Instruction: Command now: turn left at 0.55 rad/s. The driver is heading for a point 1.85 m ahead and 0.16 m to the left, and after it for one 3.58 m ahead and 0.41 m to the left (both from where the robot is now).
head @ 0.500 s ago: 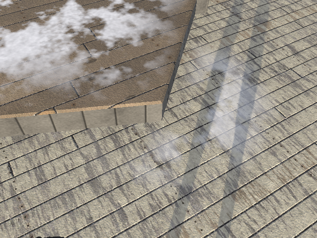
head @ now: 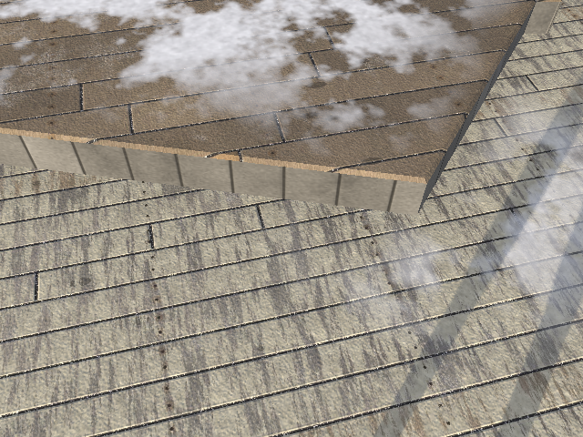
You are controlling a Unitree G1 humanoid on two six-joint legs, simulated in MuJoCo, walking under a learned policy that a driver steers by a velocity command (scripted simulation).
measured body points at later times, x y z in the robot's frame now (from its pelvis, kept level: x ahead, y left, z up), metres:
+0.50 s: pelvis +0.07 +0.05 -0.01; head +0.09 +0.06 +0.44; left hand +0.00 +0.34 -0.14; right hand +0.33 -0.14 -0.08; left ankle +0.10 +0.19 -0.74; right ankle -0.02 -0.13 -0.74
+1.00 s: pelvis +0.31 +0.15 -0.02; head +0.35 +0.17 +0.43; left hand +0.48 +0.42 -0.10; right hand +0.37 -0.14 -0.13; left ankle +0.10 +0.19 -0.74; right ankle +0.51 +0.09 -0.73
